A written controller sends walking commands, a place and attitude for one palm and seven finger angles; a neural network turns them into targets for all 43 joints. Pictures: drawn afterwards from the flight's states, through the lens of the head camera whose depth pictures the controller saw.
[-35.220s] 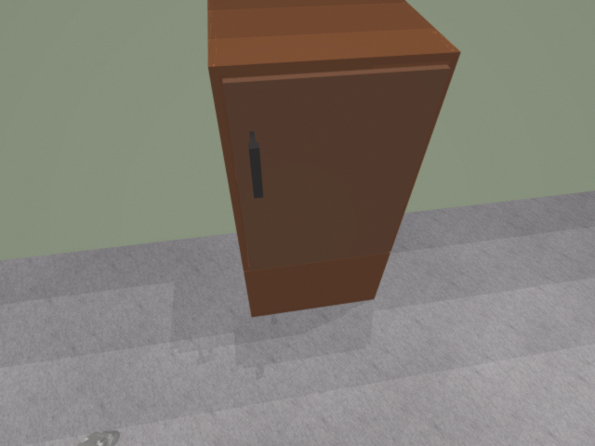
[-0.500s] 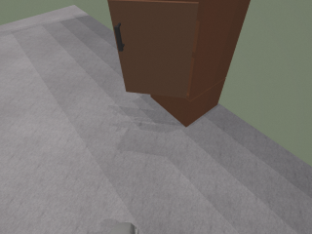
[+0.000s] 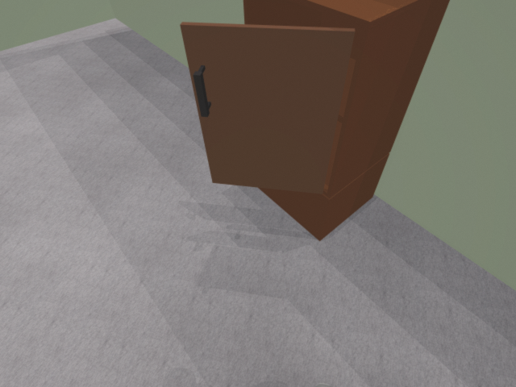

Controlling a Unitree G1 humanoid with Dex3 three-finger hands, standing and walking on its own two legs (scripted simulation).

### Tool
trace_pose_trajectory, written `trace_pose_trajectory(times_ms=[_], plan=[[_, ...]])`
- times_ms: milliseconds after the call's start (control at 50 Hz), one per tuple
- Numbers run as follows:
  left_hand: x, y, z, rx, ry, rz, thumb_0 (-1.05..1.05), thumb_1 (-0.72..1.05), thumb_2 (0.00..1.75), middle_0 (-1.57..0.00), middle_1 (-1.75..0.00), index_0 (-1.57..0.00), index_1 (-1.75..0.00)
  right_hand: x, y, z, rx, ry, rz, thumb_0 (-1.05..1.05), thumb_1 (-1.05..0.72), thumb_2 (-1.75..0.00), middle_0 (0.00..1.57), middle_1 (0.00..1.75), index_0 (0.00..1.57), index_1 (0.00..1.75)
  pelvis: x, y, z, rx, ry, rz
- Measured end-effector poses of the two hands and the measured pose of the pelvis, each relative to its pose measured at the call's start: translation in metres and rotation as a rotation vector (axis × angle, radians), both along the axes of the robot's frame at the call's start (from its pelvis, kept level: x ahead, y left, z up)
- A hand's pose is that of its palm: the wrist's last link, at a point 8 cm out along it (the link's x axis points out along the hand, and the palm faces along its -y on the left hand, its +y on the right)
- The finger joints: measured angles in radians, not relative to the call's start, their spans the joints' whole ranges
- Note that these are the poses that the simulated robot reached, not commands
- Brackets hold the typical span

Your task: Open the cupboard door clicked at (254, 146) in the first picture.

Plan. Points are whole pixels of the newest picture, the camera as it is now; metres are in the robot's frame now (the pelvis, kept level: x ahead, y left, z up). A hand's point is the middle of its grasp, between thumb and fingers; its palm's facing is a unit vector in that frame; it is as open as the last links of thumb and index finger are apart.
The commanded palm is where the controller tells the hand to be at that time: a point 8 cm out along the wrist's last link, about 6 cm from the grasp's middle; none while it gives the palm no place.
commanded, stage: take the last steps up to it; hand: left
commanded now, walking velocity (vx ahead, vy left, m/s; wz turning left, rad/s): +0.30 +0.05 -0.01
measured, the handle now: (203, 91) +0.85 +0.22 -0.01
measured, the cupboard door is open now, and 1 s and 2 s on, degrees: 41 41 41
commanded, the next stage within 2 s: come to a stop and stand still in 0.48 s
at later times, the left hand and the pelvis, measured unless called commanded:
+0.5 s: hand out of the picture +0.13 +0.21 -0.19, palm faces +0.10 -0.99 -0.14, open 7.4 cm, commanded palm none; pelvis +0.20 +0.05 -0.01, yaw +1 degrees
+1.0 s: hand (165, 276) +0.36 +0.24 -0.17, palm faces +0.00 -0.98 -0.21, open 7.4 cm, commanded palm none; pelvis +0.27 +0.06 +0.00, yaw +0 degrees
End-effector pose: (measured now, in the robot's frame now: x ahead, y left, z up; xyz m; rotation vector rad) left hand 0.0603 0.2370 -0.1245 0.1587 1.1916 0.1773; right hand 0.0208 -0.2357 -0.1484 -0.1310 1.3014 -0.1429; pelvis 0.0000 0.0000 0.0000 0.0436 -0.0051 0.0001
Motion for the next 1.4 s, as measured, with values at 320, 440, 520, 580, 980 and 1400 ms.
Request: trace_pose_trajectory(times_ms=[320, 440, 520, 580, 980, 1400], plan=[[0.053, -0.005, 0.001, -0.026, 0.146, 0.046, 0.0, 0.93, 0.9, -0.2, -0.3, -0.2, -0.3, 0.135, 0.012, 0.016, 0.029, 0.013, 0.003, 0.0, -0.91, -0.9, 0.2, 0.3, 0.2, 0.3, 0.122, 0.004, 0.013, -0.023, 0.021, 0.012], [0.049, 0.012, -0.019, -0.089, 0.289, 0.116, 0.0, 0.91, 0.9, -0.2, -0.3, -0.2, -0.3, 0.224, 0.043, 0.015, -0.001, -0.059, 0.081, 0.0, -0.91, -0.9, 0.2, 0.3, 0.2, 0.3, 0.174, 0.035, 0.001, -0.045, 0.009, 0.022], [0.071, 0.031, -0.037, -0.102, 0.352, 0.101, 0.0, 0.91, 0.9, -0.2, -0.3, -0.2, -0.3, 0.264, 0.061, 0.009, -0.037, -0.124, 0.08, 0.0, -0.91, -0.9, 0.2, 0.3, 0.2, 0.3, 0.203, 0.055, -0.013, -0.045, 0.003, 0.003], [0.112, 0.044, -0.034, -0.089, 0.309, 0.07, 0.01, 0.91, 0.9, -0.2, -0.3, -0.2, -0.3, 0.271, 0.072, 0.013, -0.038, -0.117, 0.053, 0.0, -0.91, -0.9, 0.2, 0.3, 0.2, 0.3, 0.218, 0.062, -0.007, -0.036, 0.008, -0.012], [0.295, 0.053, -0.015, 0.005, 0.019, -0.056, 0.0, 0.91, 0.9, -0.2, -0.3, -0.2, -0.3, 0.269, 0.057, 0.003, -0.035, 0.077, -0.076, 0.0, -0.91, -0.9, 0.2, 0.3, 0.2, 0.3, 0.27, 0.057, -0.004, -0.034, 0.011, -0.008], [0.244, 0.099, -0.001, 0.072, -0.002, -0.074, 0.01, 0.9, 0.9, -0.2, -0.3, -0.2, -0.3, 0.272, 0.081, 0.003, -0.029, -0.168, -0.042, 0.0, -0.9, -0.9, 0.2, 0.3, 0.2, 0.3, 0.241, 0.086, -0.01, -0.032, -0.02, -0.034]])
